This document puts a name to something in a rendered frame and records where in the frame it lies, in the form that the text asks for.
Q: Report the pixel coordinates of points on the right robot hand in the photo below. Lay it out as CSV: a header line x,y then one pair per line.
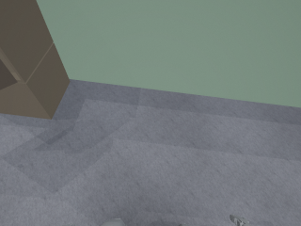
x,y
238,221

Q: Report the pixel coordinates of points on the cupboard door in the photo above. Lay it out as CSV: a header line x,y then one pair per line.
x,y
6,78

